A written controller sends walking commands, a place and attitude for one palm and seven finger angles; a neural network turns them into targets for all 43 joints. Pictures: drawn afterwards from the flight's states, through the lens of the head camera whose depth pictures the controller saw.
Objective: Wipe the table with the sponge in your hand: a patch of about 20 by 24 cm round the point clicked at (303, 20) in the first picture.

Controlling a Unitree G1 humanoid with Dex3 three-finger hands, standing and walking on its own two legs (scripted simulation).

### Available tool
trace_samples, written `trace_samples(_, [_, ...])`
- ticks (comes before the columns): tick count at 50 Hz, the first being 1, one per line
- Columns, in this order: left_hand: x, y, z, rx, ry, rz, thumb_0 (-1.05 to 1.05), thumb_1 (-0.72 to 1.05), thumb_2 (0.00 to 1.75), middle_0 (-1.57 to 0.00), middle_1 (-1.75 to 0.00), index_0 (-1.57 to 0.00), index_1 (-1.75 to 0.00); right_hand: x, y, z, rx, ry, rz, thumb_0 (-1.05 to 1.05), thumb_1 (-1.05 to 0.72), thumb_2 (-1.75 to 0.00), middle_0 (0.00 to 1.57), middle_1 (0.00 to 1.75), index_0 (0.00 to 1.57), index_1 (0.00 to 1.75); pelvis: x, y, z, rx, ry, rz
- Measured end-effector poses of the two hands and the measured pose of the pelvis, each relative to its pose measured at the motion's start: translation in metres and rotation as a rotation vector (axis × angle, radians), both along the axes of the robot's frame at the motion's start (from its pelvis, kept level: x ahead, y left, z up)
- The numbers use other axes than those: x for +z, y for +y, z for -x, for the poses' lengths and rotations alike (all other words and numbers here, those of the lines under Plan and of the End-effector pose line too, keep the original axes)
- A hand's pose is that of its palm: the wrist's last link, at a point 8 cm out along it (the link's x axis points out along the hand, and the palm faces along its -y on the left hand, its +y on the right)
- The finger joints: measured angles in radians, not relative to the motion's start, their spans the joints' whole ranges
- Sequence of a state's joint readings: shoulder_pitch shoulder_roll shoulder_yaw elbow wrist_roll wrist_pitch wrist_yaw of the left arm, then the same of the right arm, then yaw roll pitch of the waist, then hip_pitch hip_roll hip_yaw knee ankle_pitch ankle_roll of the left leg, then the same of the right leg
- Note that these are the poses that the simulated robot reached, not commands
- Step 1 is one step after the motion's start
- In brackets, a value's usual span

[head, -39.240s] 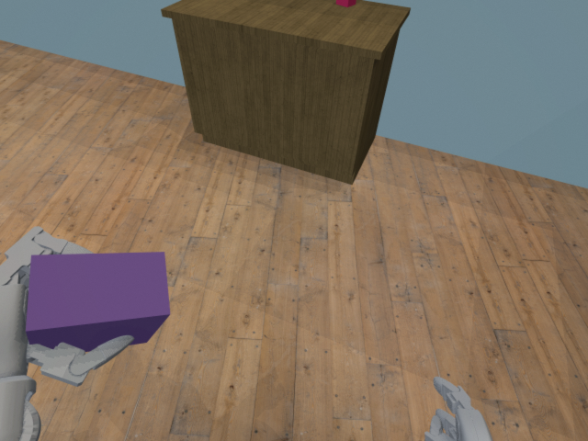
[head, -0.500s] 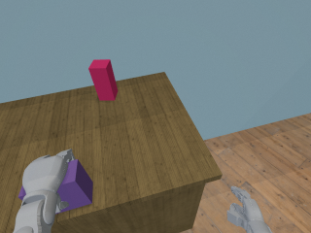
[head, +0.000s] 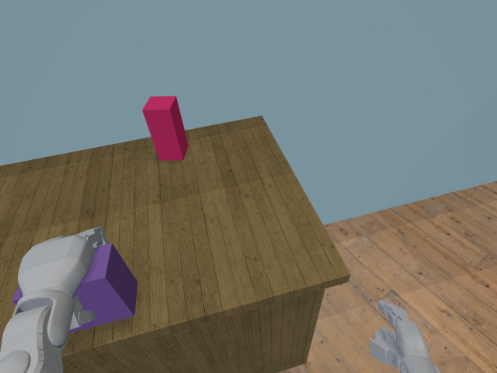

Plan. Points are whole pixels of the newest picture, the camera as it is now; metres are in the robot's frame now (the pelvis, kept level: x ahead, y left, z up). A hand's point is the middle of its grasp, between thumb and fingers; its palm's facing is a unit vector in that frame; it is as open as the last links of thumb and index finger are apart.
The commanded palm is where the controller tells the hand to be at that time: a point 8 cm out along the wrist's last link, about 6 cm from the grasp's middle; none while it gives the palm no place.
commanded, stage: lift the sponge slowly off the table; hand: left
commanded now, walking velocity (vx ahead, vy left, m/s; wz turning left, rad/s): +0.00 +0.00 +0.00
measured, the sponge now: (88, 296) +0.19 +0.31 +0.03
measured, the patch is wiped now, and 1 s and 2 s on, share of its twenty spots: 1.00 1.00 1.00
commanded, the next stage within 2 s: bring the sponge back beside the body in 1.02 s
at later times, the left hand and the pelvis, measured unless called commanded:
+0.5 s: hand (75, 267) +0.20 +0.29 +0.11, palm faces +0.06 -0.08 -0.99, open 10.6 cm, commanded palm +0.18 +0.29 +0.18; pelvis -0.01 +0.00 +0.00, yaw +0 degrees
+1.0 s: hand (63, 251) +0.21 +0.30 +0.14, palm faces +0.08 -0.05 -1.00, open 10.6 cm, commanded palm +0.18 +0.30 +0.21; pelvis -0.01 +0.00 +0.00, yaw +0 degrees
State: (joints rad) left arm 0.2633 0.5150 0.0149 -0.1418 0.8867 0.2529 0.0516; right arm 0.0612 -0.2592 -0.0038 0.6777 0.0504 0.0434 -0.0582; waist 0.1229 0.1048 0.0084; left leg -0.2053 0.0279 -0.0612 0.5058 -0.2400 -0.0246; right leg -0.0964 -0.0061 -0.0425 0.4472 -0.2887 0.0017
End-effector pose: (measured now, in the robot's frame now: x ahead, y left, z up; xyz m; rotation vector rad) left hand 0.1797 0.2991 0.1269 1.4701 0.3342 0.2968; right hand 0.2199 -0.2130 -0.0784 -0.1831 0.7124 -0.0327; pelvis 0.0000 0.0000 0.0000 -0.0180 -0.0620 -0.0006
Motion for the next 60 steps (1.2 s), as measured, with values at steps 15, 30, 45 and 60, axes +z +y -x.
trace_samples(15, [0.02, -0.005, -0.003, -0.018, -0.042, 0.0, 0.0, -0.53, 1.03, -0.67, -1.29, -0.69, -1.27, 0.006, 0.014, -0.002, 0.027, -0.028, -0.023, 0.01, -0.9, -0.9, 0.2, 0.3, 0.2, 0.3, 0.002, 0.004, 0.006, -0.002, -0.009, -0.002])
trace_samples(30, [0.039, -0.011, -0.001, -0.011, -0.077, -0.008, 0.0, -0.53, 1.03, -0.67, -1.29, -0.69, -1.27, 0.013, 0.024, -0.01, 0.067, -0.057, -0.035, 0.01, -0.9, -0.9, 0.2, 0.3, 0.2, 0.3, 0.003, 0.003, 0.012, 0.0, -0.016, -0.004])
trace_samples(45, [0.059, -0.006, -0.008, -0.003, -0.084, -0.021, 0.0, -0.53, 1.03, -0.67, -1.29, -0.69, -1.27, 0.013, 0.015, -0.009, 0.062, -0.065, -0.024, 0.01, -0.9, -0.9, 0.2, 0.3, 0.2, 0.3, 0.002, -0.002, 0.014, 0.002, -0.009, -0.005])
trace_samples(60, [0.057, -0.007, 0.001, -0.014, -0.076, -0.008, 0.0, -0.53, 1.03, -0.67, -1.29, -0.69, -1.27, 0.007, 0.012, -0.002, 0.055, -0.048, -0.014, 0.01, -0.9, -0.9, 0.2, 0.3, 0.2, 0.3, 0.001, -0.001, 0.014, 0.007, -0.008, -0.003])
